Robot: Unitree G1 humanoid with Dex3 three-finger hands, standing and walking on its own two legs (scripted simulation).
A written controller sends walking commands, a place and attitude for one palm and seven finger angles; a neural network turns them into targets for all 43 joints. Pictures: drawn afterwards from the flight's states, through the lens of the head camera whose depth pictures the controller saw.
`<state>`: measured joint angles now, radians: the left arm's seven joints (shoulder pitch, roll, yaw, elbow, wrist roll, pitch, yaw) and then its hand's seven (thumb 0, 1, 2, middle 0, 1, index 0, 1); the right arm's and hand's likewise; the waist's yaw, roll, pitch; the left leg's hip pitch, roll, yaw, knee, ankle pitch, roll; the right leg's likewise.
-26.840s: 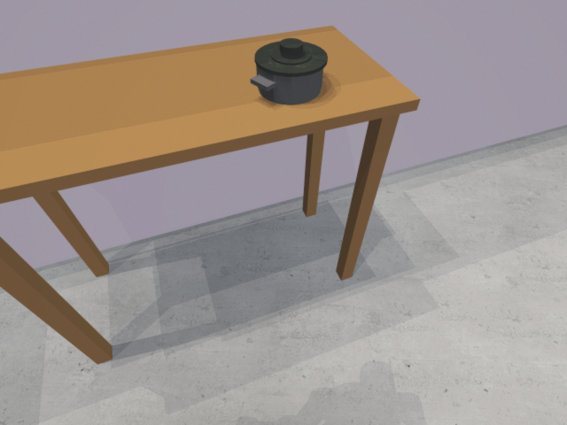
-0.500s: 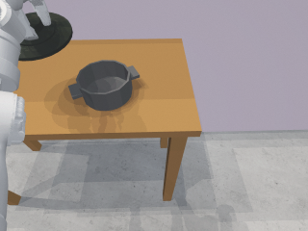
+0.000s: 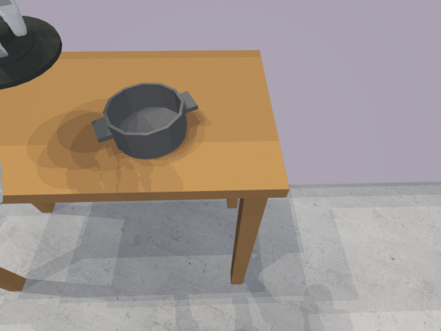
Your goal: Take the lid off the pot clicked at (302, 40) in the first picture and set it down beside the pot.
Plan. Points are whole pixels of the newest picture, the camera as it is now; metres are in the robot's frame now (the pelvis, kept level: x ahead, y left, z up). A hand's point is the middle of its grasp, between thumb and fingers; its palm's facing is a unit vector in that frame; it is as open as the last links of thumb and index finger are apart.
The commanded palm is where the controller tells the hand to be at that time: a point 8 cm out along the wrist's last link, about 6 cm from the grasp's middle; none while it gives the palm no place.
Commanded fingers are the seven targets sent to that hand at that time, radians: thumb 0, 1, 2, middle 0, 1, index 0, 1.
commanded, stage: move the lid sideways beside the pot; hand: left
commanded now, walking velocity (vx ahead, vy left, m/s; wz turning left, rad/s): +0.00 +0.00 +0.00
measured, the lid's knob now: out of the picture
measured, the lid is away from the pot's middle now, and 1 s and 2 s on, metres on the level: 0.19 0.23 0.23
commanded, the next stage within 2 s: lower the lid onto the table in 0.60 s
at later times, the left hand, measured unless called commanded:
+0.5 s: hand out of the picture +0.46 +0.34 +0.29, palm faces -0.21 -0.10 -0.97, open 7.9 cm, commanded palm +0.47 +0.34 +0.37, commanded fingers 0.00 0.49 1.15 -0.72 -1.04 -0.83 -1.07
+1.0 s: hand out of the picture +0.47 +0.34 +0.27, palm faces -0.25 -0.16 -0.96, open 7.9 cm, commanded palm +0.47 +0.34 +0.34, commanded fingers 0.00 0.49 1.15 -0.72 -1.04 -0.83 -1.07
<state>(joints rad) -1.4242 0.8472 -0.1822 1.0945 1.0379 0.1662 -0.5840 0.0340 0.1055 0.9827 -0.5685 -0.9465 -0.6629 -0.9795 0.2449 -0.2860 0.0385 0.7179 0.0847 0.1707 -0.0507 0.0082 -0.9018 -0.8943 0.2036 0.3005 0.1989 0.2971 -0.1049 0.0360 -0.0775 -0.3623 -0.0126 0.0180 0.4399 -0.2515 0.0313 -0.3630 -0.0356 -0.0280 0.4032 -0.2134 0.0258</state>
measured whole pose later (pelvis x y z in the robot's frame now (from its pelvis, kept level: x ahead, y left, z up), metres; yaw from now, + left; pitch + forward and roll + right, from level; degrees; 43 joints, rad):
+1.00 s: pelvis +0.00 +0.00 +0.00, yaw +0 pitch +11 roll -1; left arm -1.47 0.92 -0.17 1.23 1.06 0.19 -0.58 0.03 0.11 0.98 -0.57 -0.95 -0.66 -0.98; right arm 0.26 -0.29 0.06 0.73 0.09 0.14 -0.05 0.01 -0.90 -0.89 0.20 0.30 0.20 0.30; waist -0.12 0.04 -0.06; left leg -0.39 -0.01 0.01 0.46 -0.27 0.04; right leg -0.38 -0.03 -0.03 0.40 -0.22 0.03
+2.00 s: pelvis +0.00 +0.01 -0.01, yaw -1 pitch +13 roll -2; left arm -1.36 0.92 -0.12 1.27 1.04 0.11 -0.54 0.03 0.11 0.98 -0.56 -0.94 -0.66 -0.98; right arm 0.29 -0.30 0.05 0.73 0.10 0.13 -0.07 0.01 -0.90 -0.89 0.21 0.30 0.20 0.30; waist -0.14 0.03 -0.07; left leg -0.47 0.00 0.02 0.54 -0.30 0.04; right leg -0.44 -0.02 -0.03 0.45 -0.24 0.04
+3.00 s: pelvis +0.00 +0.02 -0.02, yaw -1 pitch +16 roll -3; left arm -1.33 0.92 -0.11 1.34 1.04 0.03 -0.51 0.03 0.12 0.98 -0.55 -0.94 -0.66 -0.98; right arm 0.35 -0.29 0.05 0.75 0.09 0.11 -0.09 0.01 -0.90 -0.89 0.21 0.30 0.20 0.30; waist -0.17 0.02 -0.08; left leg -0.60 0.01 0.02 0.68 -0.36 0.05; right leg -0.57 -0.02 -0.02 0.55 -0.27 0.04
